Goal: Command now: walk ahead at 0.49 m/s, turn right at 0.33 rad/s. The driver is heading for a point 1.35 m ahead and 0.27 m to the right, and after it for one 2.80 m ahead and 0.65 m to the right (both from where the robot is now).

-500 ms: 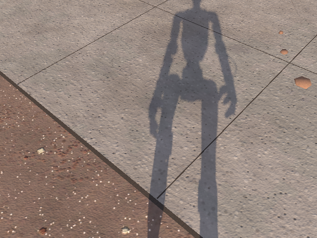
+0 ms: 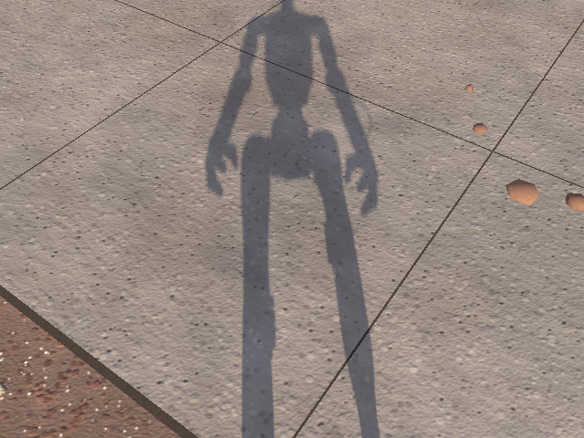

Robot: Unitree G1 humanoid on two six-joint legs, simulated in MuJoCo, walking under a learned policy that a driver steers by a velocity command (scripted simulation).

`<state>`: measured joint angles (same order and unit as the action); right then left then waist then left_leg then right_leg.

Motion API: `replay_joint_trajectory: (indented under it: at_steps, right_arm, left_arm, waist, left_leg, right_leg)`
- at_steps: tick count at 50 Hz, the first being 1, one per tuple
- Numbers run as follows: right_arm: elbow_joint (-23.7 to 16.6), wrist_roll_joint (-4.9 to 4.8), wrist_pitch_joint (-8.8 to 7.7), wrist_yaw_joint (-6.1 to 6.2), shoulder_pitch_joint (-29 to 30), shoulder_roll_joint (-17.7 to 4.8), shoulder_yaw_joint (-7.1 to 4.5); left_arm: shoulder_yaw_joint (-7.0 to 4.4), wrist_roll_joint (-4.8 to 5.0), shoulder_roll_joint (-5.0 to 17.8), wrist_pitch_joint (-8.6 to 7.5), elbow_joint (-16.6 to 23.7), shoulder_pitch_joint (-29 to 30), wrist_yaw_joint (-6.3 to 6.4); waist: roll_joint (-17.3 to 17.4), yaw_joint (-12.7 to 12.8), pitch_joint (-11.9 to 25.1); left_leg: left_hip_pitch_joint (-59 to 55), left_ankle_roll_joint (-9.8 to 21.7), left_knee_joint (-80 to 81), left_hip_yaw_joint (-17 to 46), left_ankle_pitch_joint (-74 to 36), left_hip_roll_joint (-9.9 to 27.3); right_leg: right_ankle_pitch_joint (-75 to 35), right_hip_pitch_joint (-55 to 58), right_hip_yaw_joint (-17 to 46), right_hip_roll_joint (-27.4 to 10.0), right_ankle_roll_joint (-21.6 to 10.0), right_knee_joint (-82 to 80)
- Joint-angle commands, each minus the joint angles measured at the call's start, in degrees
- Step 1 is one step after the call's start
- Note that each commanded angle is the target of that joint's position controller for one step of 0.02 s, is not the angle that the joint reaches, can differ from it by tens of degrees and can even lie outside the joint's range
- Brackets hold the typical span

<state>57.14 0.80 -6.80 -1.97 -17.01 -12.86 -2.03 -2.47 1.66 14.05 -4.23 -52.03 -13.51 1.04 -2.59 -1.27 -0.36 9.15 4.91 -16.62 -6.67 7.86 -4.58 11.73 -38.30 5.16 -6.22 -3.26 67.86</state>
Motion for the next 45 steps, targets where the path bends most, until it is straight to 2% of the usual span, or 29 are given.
replay_joint_trajectory:
  at_steps: [1, 3, 6, 9, 11, 13, 14, 15, 16, 17, 18, 19, 20, 21, 22, 23, 24, 26, 28, 32, 34, 37, 39, 40, 41, 42, 43, 44, 45]
  right_arm:
    - [-2.59, 0.28, -1.22, 1.12, 2.76, -6.61, -1.04]
    - [-2.28, 0.24, -0.98, 1.81, 1.43, -7.49, -1.11]
    - [-2.0, -0.23, -0.5, 2.52, -0.55, -8.53, -1.1]
    - [-0.93, -0.69, 0.51, 2.84, -3.97, -9.43, -1.29]
    - [-0.59, -1.01, 1.45, 2.89, -5.15, -10.05, -1.54]
    - [-1.09, -1.33, 2.34, 2.97, -4.14, -11.03, -1.9]
    - [-1.76, -1.31, 2.69, 3.1, -2.9, -11.84, -2.13]
    - [-2.42, -1.23, 3.12, 3.3, -1.78, -12.58, -2.35]
    - [-3.16, -1.21, 3.62, 3.49, -0.44, -12.61, -2.32]
    - [-4.64, -0.9, 3.35, 3.61, -0.43, -11.82, -1.87]
    - [-7.64, 0.85, 1.38, 2.29, -6.25, -2.56, 0.99]
    - [-8.71, -1.28, -1.66, 1.38, -1.89, -7.04, 0.28]
    - [-10.89, -3.38, -3.08, 0.99, 4.58, -9.97, -0.72]
    - [-11.71, -2.94, -3.54, 1.23, 6.47, -9.41, -0.44]
    - [-11.21, -1.77, -3.22, 1.7, 6.63, -9.38, -0.83]
    - [-11.31, -1.36, -2.29, 1.84, 5.17, -9.79, -1.37]
    - [-11.67, -1.05, -1.3, 1.76, 4.43, -9.39, -1.58]
    - [-12.58, -0.16, -0.02, 1.92, 4.67, -7.84, -1.57]
    - [-14.52, 0.28, 0.4, 2.27, 9.2, -6.97, -1.34]
    - [-16.4, -0.34, 0.02, 1.79, 16.85, -5.05, -0.52]
    - [-17.39, -0.8, -0.3, 1.35, 19.6, -5.51, -0.53]
    - [-18.83, -0.87, -1.05, 0.62, 21.71, -7.55, -1.07]
    - [-18.96, -0.83, -1.5, 0.3, 20.48, -8.58, -1.47]
    - [-18.35, -0.91, -1.64, 0.27, 17.82, -9.13, -1.78]
    - [-16.71, -0.77, -1.69, 0.44, 12.54, -10.35, -2.52]
    - [-14.89, -0.37, -1.67, 0.58, 4.19, -12.36, -3.29]
    - [-13.84, 0.23, -1.44, 0.63, -4.51, -16.52, -4.45]
    - [-11.81, -1.29, -0.69, -0.02, -8.13, -15.84, -4.57]
    - [-12.66, -2.62, -0.39, -0.14, -5.17, -12.05, -3.4]
  left_arm:
    - [-0.96, -0.52, 2.43, 0.51, 1.95, -3.73, 0.24]
    - [-1.05, -0.45, 2.24, 0.01, 3.09, -0.58, -0.26]
    - [-0.6, -0.66, 1.27, -0.39, 5.31, 5.74, -1.35]
    - [-0.02, -0.57, 0.43, -0.4, 8.2, 11.52, -2.61]
    - [0.1, -0.46, 0.44, -0.35, 10.36, 13.99, -3.48]
    - [-0.16, -0.34, 1.15, -0.29, 12.06, 13.99, -4.29]
    - [-0.63, -0.31, 2.11, -0.23, 12.46, 12.32, -4.58]
    - [-1.52, -0.25, 3.67, -0.14, 12.03, 8.05, -4.71]
    - [-3.14, -0.05, 6.28, -0.13, 10.07, -0.56, -4.63]
    - [-5.58, -0.08, 11.71, 0.17, 7.7, -11.05, -3.63]
    - [-6.94, -0.07, 19.11, 0.24, 7.64, -12.81, -2.92]
    - [-5.72, -0.78, 15.07, -0.22, 8.76, -15.17, -2.77]
    - [-4.77, -1.44, 11.49, -0.58, 8.51, -13.16, -2.63]
    - [-4.12, -1.01, 9.34, -0.7, 9.56, -8.41, -2.53]
    - [-3.45, -0.98, 7.35, -0.6, 11.11, -3.42, -2.64]
    - [-2.87, -1.45, 5.95, -0.62, 12.24, -0.74, -2.58]
    - [-2.78, -1.51, 5.86, -0.62, 12.72, 0.19, -2.55]
    - [-3.16, -1.0, 7.54, -0.88, 12.75, -0.65, -2.05]
    - [-3.67, -0.74, 9.24, -0.84, 12.51, -2.64, -1.17]
    - [-3.5, -0.57, 8.84, -0.43, 11.55, -6.14, -0.44]
    - [-3.36, -0.56, 8.76, -0.59, 10.32, -8.39, -0.59]
    - [-3.3, -0.54, 8.78, -0.42, 9.19, -9.76, -0.45]
    - [-3.51, -0.76, 9.48, 0.06, 8.95, -9.24, -0.18]
    - [-3.55, -0.94, 9.86, 0.36, 9.09, -8.11, -0.13]
    - [-3.31, -1.16, 9.4, 0.59, 9.4, -7.14, -0.12]
    - [-2.59, -1.71, 8.11, 0.63, 10.15, -6.35, -0.21]
    - [-1.61, -1.89, 5.22, 0.01, 10.79, -11.4, -0.33]
    - [-0.86, -1.2, 3.94, -0.88, 10.19, -15.07, -0.6]
    - [-1.6, -0.35, 8.25, -1.63, 11.14, -10.51, -0.91]
  waist:
    - [5.05, 2.72, -2.88]
    - [4.34, 1.77, -2.5]
    - [4.04, -0.65, -3.2]
    - [3.73, -3.09, -5.11]
    - [3.88, -3.66, -5.82]
    - [5.01, -2.46, -5.24]
    - [6.37, -0.97, -3.52]
    - [7.76, 1.65, -0.34]
    - [7.23, 6.49, 4.37]
    - [3.18, 10.91, 10.08]
    - [-12.97, 5.16, 16.0]
    - [-8.63, 8.04, 24.34]
    - [-6.18, 8.83, 16.37]
    - [-0.77, 6.41, 11.32]
    - [3.05, 3.6, 7.77]
    - [2.5, 1.24, 6.47]
    - [2.16, 0.04, 5.44]
    - [2.25, -0.78, 3.81]
    - [1.52, 0.23, 1.94]
    - [-2.01, 3.88, 1.13]
    - [-2.73, 5.43, 0.51]
    - [-2.91, 5.78, -0.54]
    - [-3.83, 4.74, -0.58]
    - [-4.48, 3.2, 0.29]
    - [-4.1, 0.7, 3.29]
    - [-2.56, -2.8, 9.89]
    - [8.2, -3.13, 18.68]
    - [21.65, -2.83, 21.37]
    - [15.2, -3.38, 13.72]
  left_leg:
    - [5.36, 8.18, 11.82, 8.82, -5.99, 17.08]
    - [1.52, 7.19, 11.24, 6.66, -8.16, 17.15]
    - [-2.67, 5.79, 11.11, 3.26, -9.01, 17.42]
    - [-9.47, 5.26, 9.34, 1.54, -9.6, 19.33]
    - [-13.86, 4.74, 6.9, 0.72, -11.46, 20.78]
    - [-15.98, 3.63, 2.59, -0.9, -20.53, 21.6]
    - [-15.74, 2.83, -1.32, -2.25, -31.08, 21.5]
    - [-14.93, 1.97, -8.13, -3.63, -42.07, 21.06]
    - [-12.01, 0.46, -19.76, -5.51, -47.71, 19.02]
    - [0.76, -2.12, -36.69, -5.87, -36.48, 16.28]
    - [28.14, -5.82, -59.08, -2.93, 15.69, 4.77]
    - [35.56, -4.78, -67.08, 10.83, 24.21, 2.15]
    - [41.06, -2.9, -66.8, 12.46, 19.35, 5.56]
    - [39.49, -2.16, -61.98, 12.03, 14.07, 8.29]
    - [35.1, -2.54, -56.98, 11.51, 11.34, 10.25]
    - [30.39, -2.97, -53.7, 11.89, 9.87, 11.66]
    - [28.01, -3.67, -51.22, 11.74, 9.32, 11.91]
    - [26.89, -5.65, -45.9, 10.35, 7.03, 11.33]
    - [27.83, -7.35, -37.56, 9.38, 1.28, 10.14]
    - [23.52, -7.15, -19.23, 8.03, -13.62, 7.1]
    - [21.97, -6.47, -16.18, 8.12, -16.5, 6.61]
    - [24.47, -4.15, -12.66, 9.26, -12.09, 6.75]
    - [23.32, -2.48, -11.45, 8.8, -7.15, 6.34]
    - [20.5, -1.39, -10.59, 7.34, -5.21, 5.46]
    - [13.39, 0.22, -9.16, 5.53, -5.52, 3.95]
    - [0.65, 3.2, -11.3, 9.02, -8.47, 7.48]
    - [-21.0, 11.17, -11.95, 27.52, -7.47, 18.31]
    - [-30.27, 17.08, -2.58, 49.34, 4.63, 25.59]
    - [-26.2, 14.5, 0.0, 49.99, 14.87, 24.51]
  right_leg:
    - [-8.32, -2.37, 3.02, -1.96, 0.93, -4.18]
    - [-13.83, -4.65, 2.9, -1.33, 0.99, -10.91]
    - [-18.77, -4.38, -0.88, -0.67, 1.05, -21.0]
    - [-16.79, -6.86, -3.41, -0.42, 0.68, -26.75]
    - [-12.09, -8.07, -5.09, -0.02, -0.12, -28.95]
    - [-5.59, -5.32, -7.7, 1.5, -1.71, -30.56]
    - [-2.72, -0.68, -9.79, 3.43, -2.8, -30.95]
    - [-0.8, 6.41, -11.89, 6.08, -4.0, -31.02]
    - [-3.19, 18.2, -13.03, 9.25, -5.86, -34.35]
    - [-4.59, 36.47, -4.32, 5.96, -9.08, -36.68]
    - [0.36, 58.37, 27.81, -10.15, -19.79, -40.48]
    - [3.23, 63.74, 44.36, -14.66, -22.78, -50.37]
    - [-1.4, 59.95, 35.08, -12.13, -18.76, -50.35]
    - [-6.48, 50.97, 26.4, -9.57, -16.3, -50.09]
    - [-12.42, 41.51, 20.3, -7.23, -14.6, -50.97]
    - [-15.7, 35.36, 16.83, -5.5, -13.84, -52.45]
    - [-16.79, 31.76, 15.63, -4.34, -13.8, -53.8]
    - [-21.13, 27.14, 12.2, -2.97, -14.19, -55.08]
    - [-21.77, 25.0, 9.74, -1.45, -13.65, -55.76]
    - [-14.82, 24.64, 6.28, 1.34, -9.94, -54.73]
    - [-11.53, 26.03, 7.98, -0.24, -9.47, -54.56]
    - [-11.75, 33.33, 11.64, -3.58, -9.08, -51.0]
    - [-15.66, 36.84, 13.3, -5.2, -8.36, -48.72]
    - [-21.84, 38.1, 12.45, -5.04, -7.66, -46.39]
    - [-31.62, 38.45, 10.08, -2.68, -6.5, -40.68]
    - [-33.15, 34.44, 6.98, 0.21, -4.86, -29.57]
    - [-17.7, 16.73, 2.39, 7.16, -0.77, -9.74]
    - [18.15, 1.21, 1.1, 12.31, 2.1, 4.72]
    - [17.9, -6.27, 4.13, 8.24, 1.17, 9.41]
